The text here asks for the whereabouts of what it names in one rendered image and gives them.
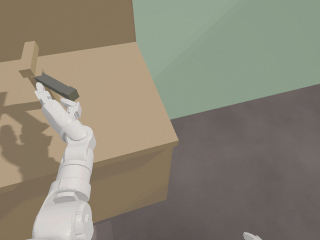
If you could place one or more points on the tap lever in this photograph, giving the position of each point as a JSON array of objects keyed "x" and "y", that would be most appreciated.
[{"x": 65, "y": 91}]

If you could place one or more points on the left robot forearm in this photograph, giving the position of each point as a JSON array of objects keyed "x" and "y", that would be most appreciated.
[{"x": 74, "y": 173}]

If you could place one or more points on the robot left upper arm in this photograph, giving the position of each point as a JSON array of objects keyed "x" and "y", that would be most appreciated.
[{"x": 64, "y": 221}]

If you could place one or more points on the counter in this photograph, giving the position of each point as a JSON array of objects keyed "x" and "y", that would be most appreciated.
[{"x": 91, "y": 46}]

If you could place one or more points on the robot left hand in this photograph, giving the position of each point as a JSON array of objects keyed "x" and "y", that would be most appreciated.
[{"x": 53, "y": 110}]

